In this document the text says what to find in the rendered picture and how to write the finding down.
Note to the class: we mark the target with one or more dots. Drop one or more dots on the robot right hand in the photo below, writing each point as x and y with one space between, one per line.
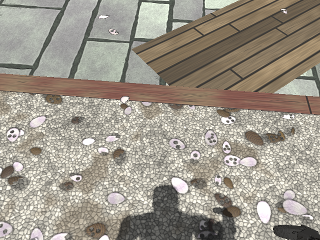
293 232

